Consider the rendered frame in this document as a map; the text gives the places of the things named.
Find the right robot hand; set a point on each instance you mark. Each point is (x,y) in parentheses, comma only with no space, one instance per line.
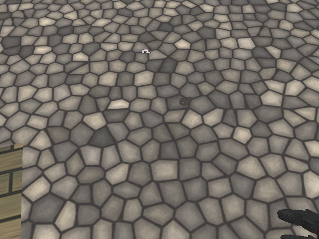
(308,219)

